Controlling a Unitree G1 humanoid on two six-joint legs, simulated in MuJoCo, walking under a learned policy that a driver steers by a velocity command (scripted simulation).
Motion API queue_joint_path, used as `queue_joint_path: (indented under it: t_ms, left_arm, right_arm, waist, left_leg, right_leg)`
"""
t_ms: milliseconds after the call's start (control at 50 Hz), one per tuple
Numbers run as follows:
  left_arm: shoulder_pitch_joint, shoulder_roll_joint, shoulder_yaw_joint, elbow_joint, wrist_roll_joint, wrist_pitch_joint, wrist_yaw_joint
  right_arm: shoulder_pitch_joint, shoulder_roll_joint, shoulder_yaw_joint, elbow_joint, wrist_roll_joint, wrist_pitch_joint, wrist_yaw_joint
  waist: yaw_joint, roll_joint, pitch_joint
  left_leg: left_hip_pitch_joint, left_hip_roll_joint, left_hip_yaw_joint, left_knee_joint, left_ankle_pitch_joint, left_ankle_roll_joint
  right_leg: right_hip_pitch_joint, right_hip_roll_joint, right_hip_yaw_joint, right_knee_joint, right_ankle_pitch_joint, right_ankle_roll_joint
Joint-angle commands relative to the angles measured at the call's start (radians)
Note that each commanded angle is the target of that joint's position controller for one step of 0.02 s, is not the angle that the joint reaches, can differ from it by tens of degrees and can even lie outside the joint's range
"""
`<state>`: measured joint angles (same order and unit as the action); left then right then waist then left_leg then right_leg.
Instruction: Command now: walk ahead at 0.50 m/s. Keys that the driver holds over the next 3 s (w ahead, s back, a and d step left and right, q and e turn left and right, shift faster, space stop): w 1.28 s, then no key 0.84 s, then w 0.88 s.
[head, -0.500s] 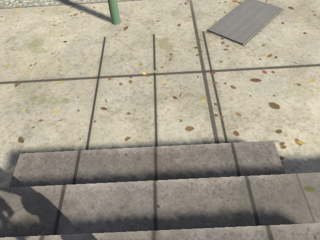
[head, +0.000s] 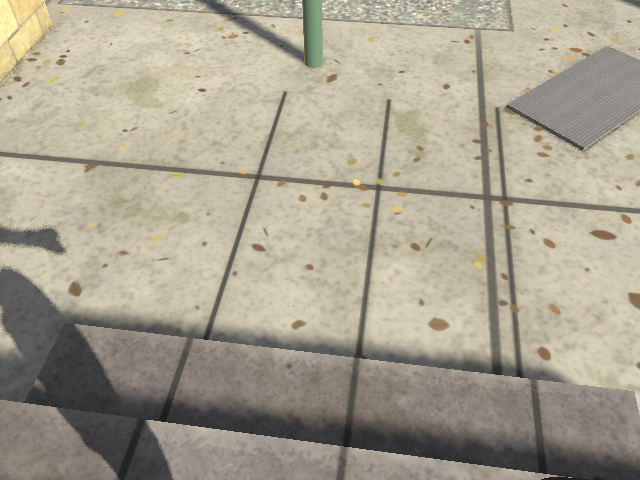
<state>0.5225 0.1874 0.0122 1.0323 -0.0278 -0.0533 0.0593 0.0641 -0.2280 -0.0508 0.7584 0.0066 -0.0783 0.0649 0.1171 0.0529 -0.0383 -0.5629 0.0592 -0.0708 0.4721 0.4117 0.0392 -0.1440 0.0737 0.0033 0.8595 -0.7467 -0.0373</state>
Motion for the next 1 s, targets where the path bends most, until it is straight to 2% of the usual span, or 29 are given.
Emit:
queue_joint_path:
  t_ms: [20,60,80,100,120,140,160,180,220,260,300,340,400,440,500,580,620,660,680,700,720,740,760,780,820,880,900,920,1000]
  left_arm:
    - [0.073,0.123,0.033,-0.004,0.003,0.034,0.019]
    - [0.047,0.133,0.03,-0.001,0.012,0.034,0.0]
    - [0.033,0.125,0.03,0.019,0.014,0.02,-0.019]
    - [0.17,0.008,0.011,0.045,0.005,-0.006,-0.043]
    - [0.242,0.09,0.016,0.025,-0.02,-0.039,-0.054]
    - [0.138,0.105,0.013,-0.074,-0.058,-0.058,-0.05]
    - [-0.041,0.154,0.031,-0.113,-0.057,-0.043,-0.028]
    - [-0.135,0.136,0.032,-0.136,-0.038,-0.025,-0.007]
    - [-0.088,0.117,0.04,-0.118,0.011,-0.006,-0.006]
    - [-0.091,0.098,0.057,-0.118,0.021,-0.009,-0.016]
    - [-0.204,0.051,0.046,-0.173,0.037,-0.011,-0.03]
    - [-0.169,0.055,0.047,-0.162,0.032,-0.005,-0.053]
    - [-0.363,0.109,0.067,-0.239,0.033,-0.014,-0.076]
    - [-0.432,0.082,0.058,-0.267,0.054,-0.022,-0.099]
    - [-0.528,0.036,0.041,-0.308,0.027,-0.022,-0.117]
    - [-0.548,0.072,0.039,-0.333,0.0,-0.021,-0.132]
    - [-0.471,0.091,0.053,-0.31,0.006,-0.025,-0.138]
    - [-0.032,0.185,0.094,-0.161,0.029,-0.024,-0.124]
    - [0.085,0.205,0.083,-0.114,0.027,-0.02,-0.128]
    - [0.123,0.252,0.096,-0.104,0.001,0.01,-0.123]
    - [0.14,0.313,0.115,-0.07,-0.017,0.028,-0.118]
    - [0.038,0.193,0.078,-0.086,-0.008,0.035,-0.106]
    - [-0.078,0.176,0.065,-0.115,0.031,0.015,-0.105]
    - [-0.184,0.141,0.054,-0.135,0.041,-0.005,-0.108]
    - [-0.294,0.029,0.015,-0.143,0.056,-0.039,-0.111]
    - [-0.164,0.097,0.028,-0.079,0.042,-0.043,-0.049]
    - [-0.102,0.099,0.033,-0.053,0.041,-0.033,-0.042]
    - [-0.077,0.135,0.042,-0.05,0.043,-0.038,-0.043]
    - [0.051,0.092,0.034,-0.016,0.013,-0.042,-0.038]
  right_arm:
    - [-0.108,-0.019,0.01,-0.077,0.011,-0.022,0.018]
    - [0.127,-0.064,-0.015,0.002,0.004,-0.024,0.011]
    - [0.392,-0.121,-0.042,0.089,-0.01,-0.018,0.0]
    - [0.555,-0.154,-0.036,0.149,-0.022,-0.012,0.001]
    - [0.584,-0.164,-0.037,0.149,0.005,0.011,-0.003]
    - [0.606,-0.255,-0.066,0.178,0.036,0.026,-0.004]
    - [0.47,-0.158,-0.038,0.152,0.025,0.026,-0.019]
    - [0.32,-0.118,-0.023,0.117,-0.001,0.012,-0.023]
    - [0.209,-0.045,0.006,0.103,-0.023,-0.032,-0.015]
    - [0.24,-0.015,0.019,0.137,-0.011,-0.046,-0.027]
    - [0.324,-0.06,0.008,0.171,-0.009,-0.029,-0.065]
    - [0.357,-0.112,-0.008,0.185,-0.027,-0.018,-0.074]
    - [0.468,-0.052,0.006,0.23,0.016,-0.022,-0.086]
    - [0.457,-0.039,0.013,0.222,0.024,-0.016,-0.107]
    - [0.462,-0.081,0.006,0.218,0.024,0.004,-0.122]
    - [0.49,-0.094,-0.004,0.206,0.019,0.039,-0.141]
    - [0.5,-0.117,-0.016,0.226,0.007,0.056,-0.144]
    - [0.48,-0.095,-0.01,0.246,0.019,0.039,-0.115]
    - [0.635,0.015,0.009,0.283,0.029,0.012,-0.088]
    - [0.678,-0.046,0.01,0.237,0.05,-0.024,-0.079]
    - [0.555,-0.039,0.014,0.148,0.075,-0.04,-0.087]
    - [0.376,-0.074,0.003,0.117,0.071,-0.014,-0.114]
    - [0.322,-0.06,0.007,0.099,0.069,0.008,-0.134]
    - [0.306,-0.039,0.013,0.09,0.033,0.023,-0.144]
    - [0.38,-0.073,-0.017,0.116,0.006,0.019,-0.125]
    - [0.188,-0.023,-0.014,0.034,-0.029,0.002,-0.116]
    - [0.234,0.017,-0.006,0.055,-0.023,0.014,-0.101]
    - [0.275,-0.017,-0.015,0.071,-0.009,0.017,-0.083]
    - [0.032,-0.072,-0.032,-0.021,0.0,0.007,-0.056]
  waist:
    - [0.02,-0.11,0.151]
    - [-0.103,-0.055,0.059]
    - [-0.215,-0.03,-0.026]
    - [-0.212,0.222,-0.206]
    - [-0.214,0.29,-0.33]
    - [-0.234,0.336,-0.395]
    - [-0.2,0.03,-0.182]
    - [-0.161,-0.059,-0.029]
    - [-0.067,-0.122,0.038]
    - [-0.042,-0.019,0.087]
    - [-0.076,0.06,0.062]
    - [-0.066,0.028,-0.021]
    - [-0.138,0.013,0.062]
    - [-0.159,-0.003,0.103]
    - [-0.202,-0.019,0.117]
    - [-0.243,0.015,0.163]
    - [-0.202,-0.002,0.121]
    - [0.008,-0.101,-0.062]
    - [-0.012,-0.376,-0.215]
    - [-0.02,-0.459,-0.335]
    - [-0.014,-0.449,-0.352]
    - [-0.031,-0.158,-0.127]
    - [-0.06,-0.141,-0.053]
    - [-0.116,-0.073,0.032]
    - [-0.213,-0.072,0.056]
    - [-0.153,-0.184,0.056]
    - [-0.159,-0.177,-0.002]
    - [-0.167,-0.137,-0.029]
    - [-0.088,-0.088,0.082]
  left_leg:
    - [-0.027,0.033,-0.014,-0.11,-0.088,0.0]
    - [0.247,-0.009,0.068,-0.129,-0.173,0.038]
    - [0.572,0.033,0.046,-0.065,-0.06,0.079]
    - [1.021,0.193,-0.083,0.264,0.298,0.177]
    - [1.125,0.28,-0.266,0.307,0.277,0.249]
    - [1.125,0.42,-0.569,0.051,-0.343,0.369]
    - [0.879,0.361,-0.573,-0.109,-0.689,0.312]
    - [0.646,0.356,-0.554,-0.156,-0.654,0.307]
    - [0.335,0.27,-0.428,-0.09,-0.465,0.255]
    - [0.172,0.141,-0.211,-0.112,-0.344,0.203]
    - [0.224,0.146,-0.204,-0.138,-0.252,0.234]
    - [0.229,0.15,-0.176,-0.078,-0.202,0.241]
    - [0.414,0.145,-0.204,-0.016,-0.429,0.195]
    - [0.236,0.076,-0.105,0.029,-0.634,0.155]
    - [0.148,0.066,-0.094,0.121,-0.75,0.147]
    - [0.377,0.094,-0.171,0.323,-0.698,0.134]
    - [0.337,0.114,-0.193,0.44,-0.561,0.123]
    - [0.114,-0.024,-0.087,0.976,-0.623,0.046]
    - [-0.247,-0.168,-0.09,1.464,-1.314,-0.014]
    - [-0.379,-0.131,-0.147,1.612,-1.283,-0.037]
    - [-0.521,-0.128,-0.091,1.604,-1.169,-0.051]
    - [-0.586,-0.066,0.012,1.506,-1.028,-0.045]
    - [-0.531,-0.028,-0.01,1.418,-0.879,-0.018]
    - [-0.466,0.014,-0.001,1.388,-0.836,-0.011]
    - [-0.278,0.072,-0.086,1.054,-0.597,0.043]
    - [-0.144,0.057,-0.005,0.568,-0.41,-0.021]
    - [-0.162,0.068,-0.024,0.567,-0.388,-0.03]
    - [-0.179,0.061,-0.034,0.603,-0.308,-0.022]
    - [-0.458,0.071,-0.099,0.363,-0.156,0.031]
  right_leg:
    - [0.0,-0.21,0.243,-0.002,0.608,-0.153]
    - [-0.038,-0.177,0.215,0.237,0.79,-0.139]
    - [-0.217,-0.119,0.182,0.539,0.697,-0.1]
    - [-0.579,0.04,0.162,1.021,-0.079,-0.026]
    - [-0.744,0.009,0.235,1.194,-0.138,0.012]
    - [-0.879,0.008,0.215,1.202,-0.027,0.034]
    - [-0.916,-0.081,0.135,0.977,0.173,0.037]
    - [-0.876,-0.1,0.1,0.956,0.286,0.028]
    - [-0.721,-0.172,0.192,0.698,0.48,-0.006]
    - [-0.61,-0.202,0.156,0.399,0.587,0.002]
    - [-0.609,-0.215,0.116,0.197,0.657,0.03]
    - [-0.518,-0.191,0.084,0.207,0.809,0.025]
    - [-0.777,-0.211,0.152,0.018,1.022,-0.027]
    - [-0.571,-0.168,0.095,-0.193,1.271,-0.032]
    - [-0.406,-0.116,0.047,-0.307,1.249,-0.003]
    - [-0.498,-0.172,0.102,-0.497,1.089,-0.001]
    - [-0.315,-0.176,0.075,-0.484,0.981,-0.023]
    - [0.216,-0.195,0.047,-0.377,1.14,-0.075]
    - [0.599,-0.329,0.145,-0.075,1.397,-0.146]
    - [0.637,-0.424,0.376,-0.14,1.233,-0.212]
    - [0.612,-0.539,0.643,-0.397,0.65,-0.31]
    - [0.414,-0.466,0.633,-0.549,0.398,-0.255]
    - [0.218,-0.482,0.626,-0.564,0.365,-0.271]
    - [0.025,-0.458,0.605,-0.559,0.483,-0.257]
    - [-0.228,-0.309,0.348,-0.485,0.685,-0.136]
    - [-0.228,-0.232,0.206,-0.552,0.967,-0.149]
    - [-0.135,-0.257,0.233,-0.504,1.021,-0.191]
    - [-0.093,-0.285,0.26,-0.475,1.018,-0.211]
    - [0.111,-0.291,0.311,-0.427,0.773,-0.165]
